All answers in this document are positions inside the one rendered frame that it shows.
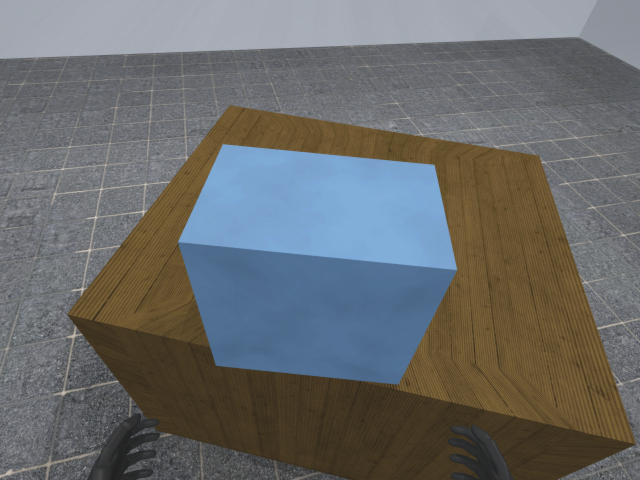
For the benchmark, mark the left robot hand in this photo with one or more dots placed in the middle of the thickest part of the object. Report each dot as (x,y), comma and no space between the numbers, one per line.
(113,459)

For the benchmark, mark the carton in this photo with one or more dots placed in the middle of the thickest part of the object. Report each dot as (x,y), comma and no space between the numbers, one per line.
(317,264)

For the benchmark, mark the right robot hand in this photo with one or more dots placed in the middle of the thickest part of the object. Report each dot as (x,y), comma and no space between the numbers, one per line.
(491,465)

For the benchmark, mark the pedestal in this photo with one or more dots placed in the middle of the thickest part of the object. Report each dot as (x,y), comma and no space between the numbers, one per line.
(513,347)

